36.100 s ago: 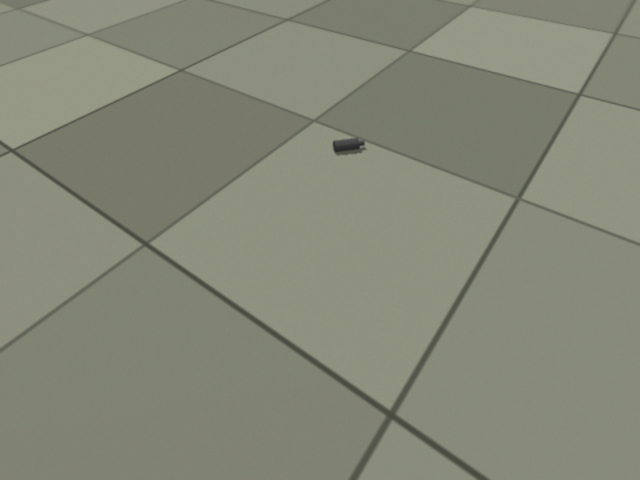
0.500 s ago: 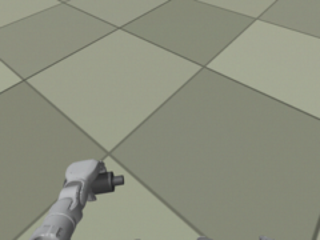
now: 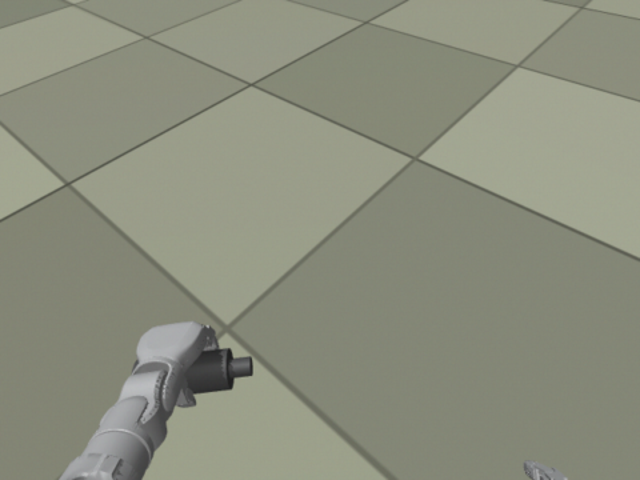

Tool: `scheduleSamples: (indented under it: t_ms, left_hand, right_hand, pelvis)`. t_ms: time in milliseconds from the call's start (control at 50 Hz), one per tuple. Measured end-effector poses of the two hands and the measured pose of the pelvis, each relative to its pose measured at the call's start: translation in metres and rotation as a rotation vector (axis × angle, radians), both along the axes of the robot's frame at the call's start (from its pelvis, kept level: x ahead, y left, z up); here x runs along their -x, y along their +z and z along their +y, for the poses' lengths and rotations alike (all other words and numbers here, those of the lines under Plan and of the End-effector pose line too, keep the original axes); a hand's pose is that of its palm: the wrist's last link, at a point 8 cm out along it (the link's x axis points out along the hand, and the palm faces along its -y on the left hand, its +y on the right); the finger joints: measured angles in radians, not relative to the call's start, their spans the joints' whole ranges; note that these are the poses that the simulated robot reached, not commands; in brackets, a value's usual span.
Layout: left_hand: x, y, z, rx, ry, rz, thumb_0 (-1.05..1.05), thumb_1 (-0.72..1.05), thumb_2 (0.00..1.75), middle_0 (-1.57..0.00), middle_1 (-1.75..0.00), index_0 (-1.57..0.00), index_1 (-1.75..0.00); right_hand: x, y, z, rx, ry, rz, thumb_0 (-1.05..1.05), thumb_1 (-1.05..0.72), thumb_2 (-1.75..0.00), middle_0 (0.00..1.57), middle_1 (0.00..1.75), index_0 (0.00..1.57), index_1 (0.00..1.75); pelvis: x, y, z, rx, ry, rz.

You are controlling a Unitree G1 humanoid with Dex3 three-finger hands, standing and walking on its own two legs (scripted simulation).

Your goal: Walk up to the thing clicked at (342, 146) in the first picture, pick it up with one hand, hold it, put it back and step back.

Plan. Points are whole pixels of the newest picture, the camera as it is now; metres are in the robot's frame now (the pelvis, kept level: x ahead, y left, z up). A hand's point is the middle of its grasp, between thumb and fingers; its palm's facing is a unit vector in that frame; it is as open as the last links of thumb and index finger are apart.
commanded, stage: hold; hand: left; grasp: from above
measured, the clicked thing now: (196, 372) +0.31 +0.22 -0.10
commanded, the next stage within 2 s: crouch in 1.44 s
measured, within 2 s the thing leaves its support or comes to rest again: neither
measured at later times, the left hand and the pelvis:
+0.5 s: hand (178, 385) +0.27 +0.22 -0.05, palm faces -0.47 -0.06 -0.88, open 8.8 cm; pelvis -0.02 +0.00 +0.01, yaw +0 degrees
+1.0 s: hand (172, 388) +0.26 +0.22 -0.03, palm faces -0.47 -0.06 -0.88, open 8.8 cm; pelvis -0.03 +0.00 +0.01, yaw +0 degrees
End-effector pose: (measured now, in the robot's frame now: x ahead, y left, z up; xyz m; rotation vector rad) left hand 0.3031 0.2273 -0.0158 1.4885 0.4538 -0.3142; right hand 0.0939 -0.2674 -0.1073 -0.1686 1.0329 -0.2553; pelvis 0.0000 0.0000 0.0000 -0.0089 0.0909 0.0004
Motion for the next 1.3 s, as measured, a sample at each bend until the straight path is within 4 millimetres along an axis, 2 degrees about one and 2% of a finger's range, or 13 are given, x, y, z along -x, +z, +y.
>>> scheduleSamples:
  t_ms: [420, 940, 1300]
  left_hand:
    - [0.019, 0.016, -0.005, 0.004, -0.024, 0.0, 0.0, 0.15, 0.4, -0.86, -0.3, -0.86, -0.31]
    - [0.032, 0.039, -0.005, 0.004, -0.034, -0.006, 0.0, 0.16, 0.36, -0.86, -0.3, -0.86, -0.31]
    - [0.036, 0.039, -0.006, 0.007, -0.043, -0.008, 0.0, 0.15, 0.36, -0.86, -0.33, -0.86, -0.34]
  right_hand:
    - [0.001, 0.007, 0.002, -0.013, 0.02, -0.033, 0.01, -0.89, -0.89, 0.2, 0.3, 0.21, 0.3]
    - [-0.011, 0.014, 0.013, -0.033, 0.054, -0.11, 0.01, -0.9, -0.9, 0.2, 0.3, 0.2, 0.3]
    - [-0.019, 0.015, 0.015, -0.031, 0.064, -0.111, 0.01, -0.9, -0.9, 0.2, 0.3, 0.2, 0.3]
  pelvis:
    - [0.012, 0.006, -0.003, -0.004, -0.002, -0.046]
    - [0.025, 0.01, -0.002, -0.007, -0.005, -0.089]
    - [0.024, 0.011, -0.003, -0.008, -0.003, -0.091]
